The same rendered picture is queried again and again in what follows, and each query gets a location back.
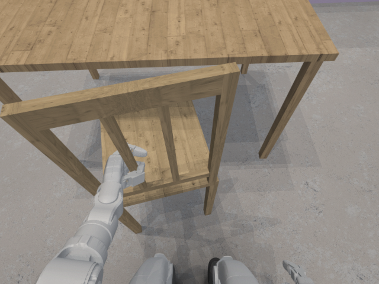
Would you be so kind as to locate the robot left hand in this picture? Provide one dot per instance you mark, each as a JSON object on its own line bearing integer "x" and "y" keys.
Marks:
{"x": 117, "y": 171}

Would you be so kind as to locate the chair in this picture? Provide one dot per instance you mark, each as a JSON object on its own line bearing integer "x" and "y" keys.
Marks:
{"x": 156, "y": 114}

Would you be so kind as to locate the robot right hand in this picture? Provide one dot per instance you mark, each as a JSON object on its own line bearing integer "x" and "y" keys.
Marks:
{"x": 298, "y": 274}

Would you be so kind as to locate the left robot forearm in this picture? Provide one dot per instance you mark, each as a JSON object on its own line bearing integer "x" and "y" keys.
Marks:
{"x": 95, "y": 234}

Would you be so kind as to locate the left robot thigh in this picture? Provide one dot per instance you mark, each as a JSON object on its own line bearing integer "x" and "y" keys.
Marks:
{"x": 155, "y": 270}

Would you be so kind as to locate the table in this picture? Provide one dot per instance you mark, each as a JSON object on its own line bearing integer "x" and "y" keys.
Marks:
{"x": 49, "y": 35}

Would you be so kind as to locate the robot left upper arm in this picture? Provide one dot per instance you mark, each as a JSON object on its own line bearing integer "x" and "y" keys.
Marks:
{"x": 71, "y": 271}

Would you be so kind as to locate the left robot shin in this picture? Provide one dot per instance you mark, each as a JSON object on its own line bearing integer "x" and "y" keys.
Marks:
{"x": 160, "y": 255}

